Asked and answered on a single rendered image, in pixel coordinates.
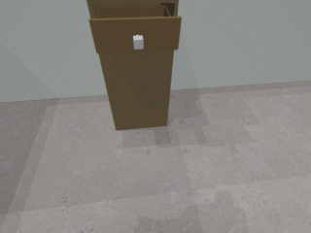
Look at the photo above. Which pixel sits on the drawer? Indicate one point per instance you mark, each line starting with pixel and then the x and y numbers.
pixel 113 29

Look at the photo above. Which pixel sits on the handle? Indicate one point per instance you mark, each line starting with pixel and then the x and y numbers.
pixel 138 42

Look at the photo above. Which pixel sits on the cabinet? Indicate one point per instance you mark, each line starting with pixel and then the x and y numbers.
pixel 138 83

